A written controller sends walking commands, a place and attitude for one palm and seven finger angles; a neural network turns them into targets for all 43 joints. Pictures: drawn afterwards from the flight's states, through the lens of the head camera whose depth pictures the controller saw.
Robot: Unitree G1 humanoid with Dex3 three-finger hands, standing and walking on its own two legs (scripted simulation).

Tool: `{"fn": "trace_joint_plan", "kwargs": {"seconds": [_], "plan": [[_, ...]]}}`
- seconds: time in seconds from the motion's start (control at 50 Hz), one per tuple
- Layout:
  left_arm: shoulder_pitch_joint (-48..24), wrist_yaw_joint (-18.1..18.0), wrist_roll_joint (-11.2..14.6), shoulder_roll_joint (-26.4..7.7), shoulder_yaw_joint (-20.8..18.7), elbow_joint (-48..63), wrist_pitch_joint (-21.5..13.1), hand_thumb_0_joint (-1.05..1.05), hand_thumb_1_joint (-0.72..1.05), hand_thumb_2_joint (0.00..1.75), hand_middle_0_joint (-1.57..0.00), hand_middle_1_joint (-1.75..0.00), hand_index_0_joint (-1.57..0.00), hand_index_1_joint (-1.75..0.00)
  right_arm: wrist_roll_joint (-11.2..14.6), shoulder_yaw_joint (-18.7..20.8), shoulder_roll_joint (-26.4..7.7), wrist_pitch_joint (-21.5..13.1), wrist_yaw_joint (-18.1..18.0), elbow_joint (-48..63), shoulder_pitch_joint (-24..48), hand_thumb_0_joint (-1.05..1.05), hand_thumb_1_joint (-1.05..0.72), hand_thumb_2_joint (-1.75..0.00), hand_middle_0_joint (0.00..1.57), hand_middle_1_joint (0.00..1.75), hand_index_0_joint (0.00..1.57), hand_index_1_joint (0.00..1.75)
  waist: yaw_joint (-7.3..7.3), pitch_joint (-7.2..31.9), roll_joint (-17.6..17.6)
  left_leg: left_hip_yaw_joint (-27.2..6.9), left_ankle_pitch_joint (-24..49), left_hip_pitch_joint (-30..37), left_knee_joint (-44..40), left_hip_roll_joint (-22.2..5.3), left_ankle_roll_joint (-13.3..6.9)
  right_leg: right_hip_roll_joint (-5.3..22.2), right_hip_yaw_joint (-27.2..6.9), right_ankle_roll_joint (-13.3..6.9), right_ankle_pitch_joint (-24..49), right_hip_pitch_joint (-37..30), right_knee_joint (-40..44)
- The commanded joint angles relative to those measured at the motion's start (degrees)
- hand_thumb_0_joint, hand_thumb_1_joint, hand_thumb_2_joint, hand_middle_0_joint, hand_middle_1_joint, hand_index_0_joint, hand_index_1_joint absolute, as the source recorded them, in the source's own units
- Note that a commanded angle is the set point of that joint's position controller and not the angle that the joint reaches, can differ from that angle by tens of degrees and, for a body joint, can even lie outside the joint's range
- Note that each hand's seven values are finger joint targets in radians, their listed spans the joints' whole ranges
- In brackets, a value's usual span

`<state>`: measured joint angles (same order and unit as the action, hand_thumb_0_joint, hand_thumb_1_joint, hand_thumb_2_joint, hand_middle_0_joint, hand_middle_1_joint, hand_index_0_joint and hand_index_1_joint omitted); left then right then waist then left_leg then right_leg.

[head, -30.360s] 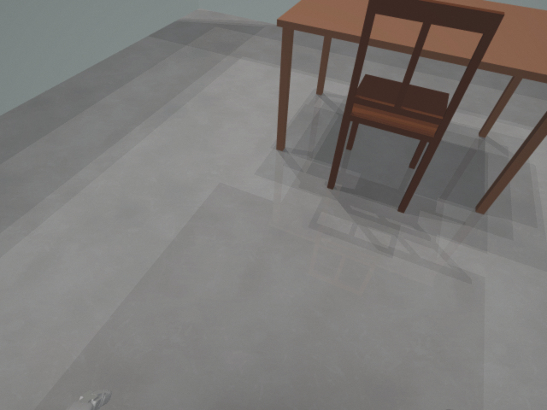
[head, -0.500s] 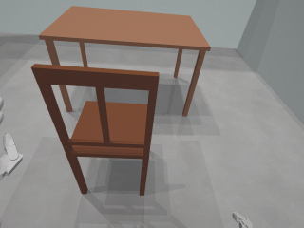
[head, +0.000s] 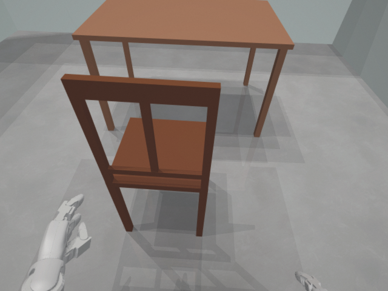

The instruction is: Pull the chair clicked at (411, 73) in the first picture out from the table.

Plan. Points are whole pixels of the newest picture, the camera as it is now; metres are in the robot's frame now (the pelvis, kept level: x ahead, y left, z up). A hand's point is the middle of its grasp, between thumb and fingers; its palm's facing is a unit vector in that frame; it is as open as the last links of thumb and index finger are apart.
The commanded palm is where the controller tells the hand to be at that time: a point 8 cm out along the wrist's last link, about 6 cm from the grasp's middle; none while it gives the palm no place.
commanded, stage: let the arm hang, fingers relaxed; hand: left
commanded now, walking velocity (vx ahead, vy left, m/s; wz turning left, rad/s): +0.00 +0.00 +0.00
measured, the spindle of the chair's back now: (150, 140) +0.57 +0.15 -0.06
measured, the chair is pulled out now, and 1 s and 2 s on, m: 0.61 0.61 0.61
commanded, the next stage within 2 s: look to check the result in 0.98 s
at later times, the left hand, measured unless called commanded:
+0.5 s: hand out of the picture +0.02 +0.18 -0.15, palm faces -0.03 -0.96 -0.27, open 7.3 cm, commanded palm none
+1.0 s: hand out of the picture +0.02 +0.13 -0.16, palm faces -0.03 -0.98 -0.17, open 7.3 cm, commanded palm none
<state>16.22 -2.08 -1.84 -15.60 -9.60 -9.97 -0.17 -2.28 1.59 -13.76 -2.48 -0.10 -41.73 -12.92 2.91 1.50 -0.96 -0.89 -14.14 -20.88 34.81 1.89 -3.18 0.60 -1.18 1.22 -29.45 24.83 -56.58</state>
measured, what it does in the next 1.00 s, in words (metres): stands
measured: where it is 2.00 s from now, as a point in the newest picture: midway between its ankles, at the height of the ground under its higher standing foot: outside the picture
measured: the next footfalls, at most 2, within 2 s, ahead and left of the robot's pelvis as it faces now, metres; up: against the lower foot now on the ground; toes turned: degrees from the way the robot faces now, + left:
none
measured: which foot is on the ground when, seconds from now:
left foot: down 0.00-1.00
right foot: down 0.00-1.00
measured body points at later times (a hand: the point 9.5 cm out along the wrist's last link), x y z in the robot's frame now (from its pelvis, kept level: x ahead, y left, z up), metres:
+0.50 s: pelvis +0.02 -0.02 +0.01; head +0.03 -0.03 +0.46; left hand +0.02 +0.23 -0.13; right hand -0.01 -0.24 -0.15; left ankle +0.04 +0.09 -0.73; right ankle +0.03 -0.14 -0.73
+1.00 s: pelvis +0.02 -0.03 +0.01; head +0.04 -0.03 +0.46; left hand +0.02 +0.18 -0.15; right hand -0.01 -0.23 -0.15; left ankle +0.04 +0.09 -0.73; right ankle +0.03 -0.14 -0.73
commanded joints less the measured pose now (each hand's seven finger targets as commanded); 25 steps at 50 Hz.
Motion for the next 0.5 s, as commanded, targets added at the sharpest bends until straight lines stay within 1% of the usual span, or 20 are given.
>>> {"fn": "trace_joint_plan", "kwargs": {"seconds": [0.0, 0.02, 0.04, 0.06, 0.08, 0.1, 0.12, 0.14, 0.16, 0.18, 0.2, 0.22, 0.24, 0.26, 0.3, 0.32, 0.34, 0.38, 0.42, 0.48], "plan": [[2.9, 1.9, -0.1, -0.3, 6.2, -10.8, 0.1, 0.00, 0.90, 0.90, -0.20, -0.30, -0.20, -0.30, -0.1, 1.6, -7.1, 0.2, -0.2, 3.2, 1.1, 0.00, -0.90, -0.90, 0.20, 0.30, 0.20, 0.30, -3.14, 4.3, 0.3, -9.5, 26.2, 9.2, -6.9, -11.1, -4.8, -0.3, 3.5, 0.0, 6.8, -5.8, 17.6], [3.4, 1.5, 0.1, -1.5, 6.4, -14.9, 0.0, 0.00, 0.90, 0.90, -0.20, -0.30, -0.20, -0.30, 0.4, 1.4, -7.0, 0.6, -0.2, 2.1, 0.6, 0.00, -0.90, -0.90, 0.20, 0.30, 0.20, 0.30, -3.70, 4.1, -1.7, -8.4, 23.0, 7.6, -6.4, -9.8, -3.5, -0.9, 3.9, -0.2, 13.7, -10.3, 23.5], [4.0, 1.2, 0.3, -2.5, 6.6, -18.2, 0.0, 0.00, 0.90, 0.90, -0.20, -0.30, -0.20, -0.30, 0.9, 1.3, -6.4, 0.7, -0.1, 0.9, 0.0, 0.00, -0.90, -0.90, 0.20, 0.30, 0.20, 0.30, -3.94, 4.0, -4.6, -7.6, 17.1, 4.5, -6.4, -7.9, -2.1, -0.5, 1.8, -0.7, 17.4, -14.8, 27.9], [4.7, 0.8, 0.4, -4.2, 6.8, -21.2, -0.2, 0.00, 0.90, 0.90, -0.20, -0.30, -0.20, -0.30, 1.3, 1.0, -4.6, 0.8, 0.0, 0.0, -0.3, 0.00, -0.90, -0.90, 0.20, 0.30, 0.20, 0.30, -4.09, 3.5, -4.9, -6.4, 8.3, 1.4, -5.7, -5.4, -0.5, 1.8, -3.9, -2.0, 18.9, -17.6, 31.0], [3.3, 0.6, 0.4, -5.8, 7.2, -23.8, -0.4, 0.00, 0.90, 0.90, -0.20, -0.30, -0.20, -0.30, 1.5, 0.5, -3.2, 1.1, 0.1, -0.6, -1.0, 0.00, -0.90, -0.90, 0.20, 0.30, 0.20, 0.30, -2.86, 1.3, -4.0, -4.4, -1.0, -0.1, -5.5, -2.8, 1.0, 6.3, -9.5, -4.5, 16.4, -15.3, 33.2], [1.7, 0.8, 0.5, -6.7, 7.7, -25.9, -0.3, 0.00, 0.90, 0.90, -0.20, -0.30, -0.20, -0.30, 1.5, 0.1, -2.4, 1.6, 0.3, -1.6, -1.9, 0.00, -0.90, -0.90, 0.20, 0.30, 0.20, 0.30, -1.54, -0.9, -6.4, -3.8, -6.4, 2.1, -6.4, -1.8, 1.6, 8.7, -10.5, -6.4, 9.2, -9.4, 35.0], [-0.2, 1.0, 0.7, -6.8, 8.2, -27.7, -0.2, 0.00, 0.90, 0.90, -0.20, -0.30, -0.20, -0.30, 1.4, 0.1, -2.4, 2.4, 0.3, -2.5, -2.6, 0.00, -0.90, -0.90, 0.20, 0.30, 0.20, 0.30, -0.74, -4.0, -7.3, -5.1, -9.8, 3.8, -7.4, -2.3, 1.7, 7.3, -9.7, -6.9, 1.8, -3.4, 36.3], [-1.0, 1.0, 0.7, -5.8, 8.2, -30.2, -0.3, 0.00, 0.90, 0.90, -0.20, -0.30, -0.20, -0.30, 1.2, 0.3, -2.4, 2.7, 0.0, -4.0, -2.8, 0.00, -0.90, -0.90, 0.20, 0.30, 0.20, 0.30, -0.64, -5.3, -4.2, -4.9, -8.8, 4.6, -7.2, -3.3, 1.8, 6.1, -9.6, -6.6, 0.6, -1.8, 36.6], [-0.4, 0.8, 0.5, -3.9, 7.7, -31.9, -0.4, 0.00, 0.90, 0.90, -0.20, -0.30, -0.20, -0.30, 1.0, 0.5, -1.8, 2.6, -0.1, -5.1, -3.9, 0.00, -0.90, -0.90, 0.20, 0.30, 0.20, 0.30, -0.66, -5.2, -2.1, -5.0, -7.5, 5.8, -7.5, -3.8, 1.6, 5.8, -8.5, -6.5, 2.2, -1.9, 36.9], [0.7, 0.6, 0.5, -2.1, 7.3, -32.4, -0.5, 0.00, 0.90, 0.90, -0.20, -0.30, -0.20, -0.30, 0.8, 0.6, -1.2, 2.4, -0.2, -5.7, -5.5, 0.00, -0.90, -0.90, 0.20, 0.30, 0.20, 0.30, -0.79, -3.7, -3.3, -5.6, -6.0, 6.6, -8.3, -4.3, 1.2, 5.5, -7.1, -6.2, 5.0, -3.2, 36.4], [0.8, 0.6, 0.7, -2.0, 7.8, -33.7, -0.5, 0.00, 0.90, 0.90, -0.20, -0.30, -0.20, -0.30, 0.9, 0.4, -1.1, 2.1, -0.3, -6.7, -6.5, 0.00, -0.90, -0.90, 0.20, 0.30, 0.20, 0.30, -0.89, -2.8, -4.6, -6.5, -4.6, 6.4, -10.3, -5.1, 0.8, 4.5, -5.9, -5.5, 7.9, -5.4, 35.1], [1.1, 0.4, 1.0, -1.7, 8.2, -35.2, -0.3, 0.00, 0.90, 0.90, -0.20, -0.30, -0.20, -0.30, 0.9, 0.4, -1.4, 2.0, -0.4, -7.4, -6.6, 0.00, -0.90, -0.90, 0.20, 0.30, 0.20, 0.30, -1.39, -3.1, -5.4, -7.9, -4.2, 5.7, -12.4, -6.1, 0.5, 3.3, -4.4, -4.9, 10.7, -7.2, 34.3], [2.2, 0.4, 1.0, -1.1, 8.3, -36.4, -0.4, 0.00, 0.90, 0.90, -0.20, -0.30, -0.20, -0.30, 1.0, 0.6, -1.3, 1.8, -0.5, -8.0, -6.6, 0.00, -0.90, -0.90, 0.20, 0.30, 0.20, 0.30, -1.93, -2.3, -3.5, -8.5, -3.2, 5.2, -13.3, -6.9, 0.1, 3.1, -3.7, -4.3, 13.1, -9.4, 34.1], [2.6, 0.4, 1.1, -0.9, 8.5, -37.6, -0.4, 0.00, 0.90, 0.90, -0.20, -0.30, -0.20, -0.30, 1.1, 0.6, -1.6, 1.6, -0.6, -8.6, -6.8, 0.00, -0.90, -0.90, 0.20, 0.30, 0.20, 0.30, -2.18, -1.8, -1.5, -8.3, -1.8, 5.1, -13.3, -7.0, 0.0, 3.3, -3.5, -4.0, 15.0, -10.9, 34.0], [2.8, 0.3, 1.2, -0.6, 8.9, -39.8, -0.6, 0.00, 0.90, 0.90, -0.20, -0.30, -0.20, -0.30, 1.3, 0.4, -1.7, 1.3, -0.9, -10.0, -7.9, 0.00, -0.90, -0.90, 0.20, 0.30, 0.20, 0.30, -2.23, -0.9, 2.2, -7.5, 2.7, 6.7, -12.9, -7.1, 0.0, 3.8, -3.5, -3.9, 18.3, -12.5, 34.4], [2.9, 0.2, 1.4, -0.9, 9.2, -40.7, -0.5, 0.00, 0.90, 0.90, -0.20, -0.30, -0.20, -0.30, 1.4, 0.3, -1.7, 1.3, -0.9, -10.6, -8.1, 0.00, -0.90, -0.90, 0.20, 0.30, 0.20, 0.30, -2.30, -1.5, 1.4, -7.0, 3.3, 7.0, -13.3, -6.9, 0.0, 3.8, -3.6, -4.1, 18.4, -12.4, 34.8], [3.2, 0.2, 1.4, -0.8, 9.2, -41.5, -0.6, 0.00, 0.90, 0.90, -0.20, -0.30, -0.20, -0.30, 1.4, 0.1, -1.8, 1.3, -1.0, -11.6, -8.5, 0.00, -0.90, -0.90, 0.20, 0.30, 0.20, 0.30, -2.29, -1.4, 1.5, -6.7, 4.6, 7.5, -13.2, -7.0, 0.1, 4.1, -3.8, -4.1, 19.1, -12.6, 34.9], [3.4, 0.1, 1.5, -0.8, 9.5, -43.1, -0.6, 0.00, 0.90, 0.90, -0.20, -0.30, -0.20, -0.30, 1.5, -0.2, -1.6, 1.2, -1.1, -12.9, -9.4, 0.00, -0.90, -0.90, 0.20, 0.30, 0.20, 0.30, -2.31, -2.0, 2.8, -6.3, 5.9, 8.3, -13.2, -7.0, 0.1, 4.3, -3.8, -4.1, 19.4, -12.5, 35.3], [3.8, 0.0, 1.6, -1.0, 9.8, -44.5, -0.5, 0.00, 0.90, 0.90, -0.20, -0.30, -0.20, -0.30, 1.6, -0.4, -1.3, 1.3, -1.2, -14.2, -9.7, 0.00, -0.90, -0.90, 0.20, 0.30, 0.20, 0.30, -2.43, -3.6, 1.8, -5.9, 5.5, 8.2, -13.4, -6.6, 0.1, 4.3, -4.1, -4.2, 18.4, -11.7, 36.2], [4.3, -0.2, 1.7, -0.8, 10.0, -46.1, -0.5, 0.00, 0.90, 0.90, -0.20, -0.30, -0.20, -0.30, 1.6, -0.7, -0.8, 1.3, -1.3, -16.0, -10.7, 0.00, -0.90, -0.90, 0.20, 0.30, 0.20, 0.30, -2.38, -4.2, 2.0, -5.4, 5.4, 9.0, -13.7, -6.7, 0.3, 4.5, -4.2, -4.2, 17.7, -11.2, 36.6]]}}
